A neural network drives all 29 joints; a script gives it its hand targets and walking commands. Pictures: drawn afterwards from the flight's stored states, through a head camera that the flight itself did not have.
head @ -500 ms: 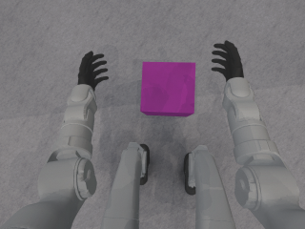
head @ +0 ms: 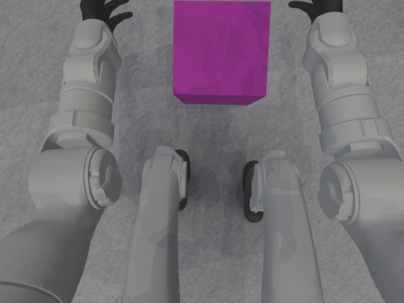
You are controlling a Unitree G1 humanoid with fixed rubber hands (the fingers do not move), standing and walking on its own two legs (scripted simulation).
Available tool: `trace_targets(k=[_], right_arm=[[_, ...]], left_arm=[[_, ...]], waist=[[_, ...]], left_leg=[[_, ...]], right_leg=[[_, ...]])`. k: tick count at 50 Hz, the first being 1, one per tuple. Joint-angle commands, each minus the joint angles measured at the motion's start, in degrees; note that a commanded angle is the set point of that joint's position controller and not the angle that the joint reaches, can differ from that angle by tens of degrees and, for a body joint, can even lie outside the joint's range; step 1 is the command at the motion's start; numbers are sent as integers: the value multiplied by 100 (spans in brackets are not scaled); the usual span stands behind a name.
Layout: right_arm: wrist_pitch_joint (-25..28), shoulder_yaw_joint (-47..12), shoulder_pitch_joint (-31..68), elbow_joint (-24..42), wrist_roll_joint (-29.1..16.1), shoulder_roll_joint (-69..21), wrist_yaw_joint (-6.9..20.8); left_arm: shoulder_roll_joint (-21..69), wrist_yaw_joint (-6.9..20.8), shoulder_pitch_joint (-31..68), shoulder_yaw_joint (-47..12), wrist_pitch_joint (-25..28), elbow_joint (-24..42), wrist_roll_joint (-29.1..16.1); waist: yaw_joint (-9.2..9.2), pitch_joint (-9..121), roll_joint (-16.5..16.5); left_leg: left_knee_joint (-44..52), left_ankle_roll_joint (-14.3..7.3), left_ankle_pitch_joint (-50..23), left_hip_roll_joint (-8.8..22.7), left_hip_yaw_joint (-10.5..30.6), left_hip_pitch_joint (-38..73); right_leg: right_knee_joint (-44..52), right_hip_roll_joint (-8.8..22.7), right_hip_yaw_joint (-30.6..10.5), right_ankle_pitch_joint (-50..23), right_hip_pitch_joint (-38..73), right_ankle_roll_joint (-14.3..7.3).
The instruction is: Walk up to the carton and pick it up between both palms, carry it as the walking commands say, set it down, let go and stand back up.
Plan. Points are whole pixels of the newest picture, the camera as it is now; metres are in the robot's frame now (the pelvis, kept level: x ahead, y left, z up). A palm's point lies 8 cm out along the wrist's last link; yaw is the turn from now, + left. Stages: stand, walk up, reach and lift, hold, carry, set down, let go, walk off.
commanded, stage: reach and lift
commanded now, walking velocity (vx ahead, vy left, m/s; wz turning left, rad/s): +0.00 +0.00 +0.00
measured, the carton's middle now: (218, 63) +0.54 +0.00 -0.40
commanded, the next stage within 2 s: none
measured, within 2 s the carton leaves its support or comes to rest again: neither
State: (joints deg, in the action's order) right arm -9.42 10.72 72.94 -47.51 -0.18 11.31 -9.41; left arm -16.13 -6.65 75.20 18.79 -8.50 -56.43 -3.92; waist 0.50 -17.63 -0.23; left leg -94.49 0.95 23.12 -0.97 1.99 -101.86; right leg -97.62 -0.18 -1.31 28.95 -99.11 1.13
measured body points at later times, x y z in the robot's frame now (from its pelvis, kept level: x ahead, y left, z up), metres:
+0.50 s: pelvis -0.01 +0.00 -0.09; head +0.36 +0.00 +0.14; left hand +0.55 +0.20 -0.27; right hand +0.55 -0.16 -0.27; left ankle +0.15 +0.12 -0.49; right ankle +0.12 -0.13 -0.49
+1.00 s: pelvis -0.01 +0.00 -0.14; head +0.37 +0.00 +0.09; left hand +0.55 +0.20 -0.33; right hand +0.56 -0.17 -0.31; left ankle +0.15 +0.12 -0.49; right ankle +0.12 -0.13 -0.49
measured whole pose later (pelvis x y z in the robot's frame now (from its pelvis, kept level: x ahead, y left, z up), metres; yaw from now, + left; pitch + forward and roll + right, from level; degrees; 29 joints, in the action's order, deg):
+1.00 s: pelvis -0.01 +0.00 -0.14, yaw -1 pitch +31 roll +0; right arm -6.2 7.4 85.8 -58.9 -4.9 18.7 -8.9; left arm -22.0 -6.3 86.7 13.6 -3.4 -66.9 -8.3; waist 0.5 -29.9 -0.5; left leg -120.1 1.9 25.1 -1.0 2.7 -125.6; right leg -123.6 -1.6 -1.3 31.7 -122.5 1.8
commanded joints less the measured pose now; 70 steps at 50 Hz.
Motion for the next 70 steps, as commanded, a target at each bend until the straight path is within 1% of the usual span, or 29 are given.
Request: trace_targets(k=[1, 2, 4, 6, 7, 12, 13, 14, 17, 19, 22, 23, 24, 25, 26, 28, 31, 35, 39, 46, 50, 53, 55, 57, 58, 59, 63, 65, 70], right_arm=[[116, 188, 2468, -190, -602, 1286, -129], [126, 189, 2475, -87, -625, 1275, -156], [177, 278, 2331, -428, -496, 1282, -136], [292, 209, 2559, 65, -562, 1263, -131], [319, 178, 2551, -172, -551, 1321, -125], [454, 1, 2621, 290, -668, 1322, -134], [435, -68, 2504, 5, -697, 1280, -123], [464, -77, 2729, 418, -778, 1344, -134], [429, -389, 3008, 485, -1051, 1373, -135], [397, -498, 3181, 587, -1149, 1421, -155], [392, -656, 3401, 428, -1310, 1498, -179], [308, -647, 3238, -388, -1294, 1389, -127], [385, -623, 3406, 299, -1283, 1435, -124], [415, -496, 3363, -14, -1222, 1603, -128], [443, -530, 3428, 101, -1222, 1561, -105], [431, -483, 3330, -306, -1208, 1606, -68], [487, -519, 3400, -176, -1220, 1642, -39], [465, -506, 2992, -1039, -1187, 1428, 95], [575, -484, 3150, -797, -1145, 1419, 134], [608, -533, 2981, -1088, -1126, 1354, 150], [573, -680, 2950, -1114, -1235, 1165, 192], [591, -599, 3013, -1039, -1185, 1237, 157], [588, -641, 3052, -970, -1220, 1121, 169], [569, -579, 2906, -1124, -1215, 1141, 182], [570, -616, 3017, -1000, -1258, 1080, 192], [588, -619, 3009, -962, -1230, 1123, 192], [575, -693, 3065, -965, -1286, 972, 199], [585, -723, 3052, -954, -1289, 872, 203], [601, -814, 3102, -966, -1338, 538, 235]], left_arm=[[-1485, -67, 2611, -560, 178, 415, 215], [-1603, -76, 2669, -492, 200, 528, 269], [-1586, -39, 2450, -401, 243, -20, 361], [-1564, -20, 2538, -404, 352, 282, 231], [-1602, 8, 2445, -371, 373, -94, 211], [-1744, 28, 2546, -406, 564, 402, 7], [-1806, 35, 2487, -395, 564, 129, 8], [-1816, 17, 2630, -541, 588, 545, -94], [-1925, 18, 2924, -656, 598, 691, -383], [-1961, 2, 3037, -847, 567, 760, -521], [-2117, -20, 3268, -910, 567, 667, -663], [-2016, 25, 3121, -933, 506, -212, -617], [-1950, 27, 3289, -1015, 576, 453, -682], [-2005, 3, 3346, -1020, 608, 331, -610], [-2084, 2, 3395, -940, 638, 317, -617], [-2027, -11, 3430, -1026, 638, 121, -631], [-2014, -23, 3371, -1014, 670, 70, -649], [-1818, 31, 3203, -1065, 712, -330, -523], [-1887, 49, 3328, -907, 847, -228, -441], [-1852, 78, 3173, -926, 890, -432, -497], [-1804, 92, 3137, -931, 873, -432, -480], [-1795, 98, 3185, -972, 876, -402, -524], [-1724, 106, 3188, -1006, 888, -325, -562], [-1682, 101, 3190, -1062, 865, -350, -539], [-1690, 108, 3131, -1018, 874, -343, -511], [-1577, 115, 3122, -1085, 860, -367, -540], [-1504, 104, 3176, -1145, 865, -298, -598], [-1366, 116, 3232, -1222, 860, -211, -669], [-1038, 129, 3318, -1369, 875, -176, -706]], waist=[[142, 7771, 290], [160, 8022, 282], [187, 7467, 240], [240, 7929, 149], [249, 7619, 33], [266, 8235, -74], [295, 7933, -117], [275, 8406, 0], [369, 8598, -32], [295, 8979, -120], [358, 9051, -170], [314, 7866, -109], [307, 8473, -101], [221, 8140, 4], [298, 8118, 15], [235, 7547, 115], [282, 7690, 128], [267, 6643, 282], [290, 6833, 329], [268, 6767, 160], [402, 6631, 92], [296, 6728, 42], [359, 6689, 83], [255, 6641, 127], [386, 6635, 149], [272, 6629, 98], [359, 6696, 109], [261, 6744, 25], [284, 6785, 137]], left_leg=[[318, 95, 93, -151, -452, 3106], [230, 79, 68, -159, -457, 3225], [34, 85, 49, -150, -501, 2723], [-191, 59, -539, -158, -530, 2748], [-319, 45, -500, -134, -531, 2440], [-798, 27, -1167, -87, -562, 2383], [-857, 11, -1043, -70, -569, 2128], [-925, 13, -1192, -75, -540, 2393], [-1147, -8, -1211, -30, -589, 2270], [-1247, -2, -1232, -23, -566, 2505], [-1519, 28, -1232, 8, -597, 2419], [-1500, 32, -584, 78, -620, 1848], [-1614, 43, -1130, 23, -623, 2289], [-1703, 56, -1051, 42, -575, 2169], [-1759, 61, -1102, 56, -570, 2175], [-1836, 55, -811, 88, -543, 1984], [-1951, 66, -940, 69, -524, 2140], [-1969, 62, -669, 124, -485, 1761], [-2190, 83, -899, 116, -508, 1712], [-2310, 91, -967, 152, -503, 1536], [-2311, 69, -940, 166, -524, 1371], [-2348, 80, -927, 148, -526, 1360], [-2326, 79, -921, 158, -544, 1270], [-2298, 81, -808, 166, -504, 1376], [-2297, 71, -806, 151, -543, 1327], [-2296, 80, -832, 157, -519, 1335], [-2279, 77, -860, 126, -531, 1347], [-2275, 72, -839, 129, -504, 1389], [-2240, 75, -894, 90, -491, 1448]], right_leg=[[676, -341, 565, 94, 1621, 127], [568, -357, 570, 30, 1722, 149], [416, -357, 568, 64, 1337, 171], [249, -356, 534, -447, 1543, 198], [128, -344, 521, -416, 1368, 212], [-255, -347, 421, -1125, 1590, 256], [-326, -340, 415, -1073, 1449, 270], [-434, -330, 429, -1219, 1600, 262], [-590, -288, 337, -1289, 1759, 241], [-698, -267, 384, -1261, 1953, 265], [-932, -248, 357, -1305, 2107, 258], [-923, -210, 381, -702, 1560, 225], [-1051, -246, 377, -1217, 1880, 239], [-1171, -244, 396, -1133, 1527, 218], [-1208, -232, 399, -1116, 1401, 239], [-1317, -207, 423, -797, 995, 235], [-1445, -198, 451, -797, 897, 245], [-1519, -158, 435, -497, 208, 228], [-1643, -172, 368, -768, 255, 249], [-1758, -178, 376, -859, 275, 277], [-1770, -172, 329, -897, 277, 284], [-1782, -191, 355, -913, 342, 285], [-1751, -192, 323, -949, 348, 288], [-1784, -195, 367, -841, 243, 259], [-1745, -200, 331, -818, 259, 269], [-1733, -213, 347, -842, 232, 263], [-1752, -232, 331, -891, 328, 259], [-1748, -233, 344, -908, 409, 242], [-1754, -278, 324, -998, 408, 220]])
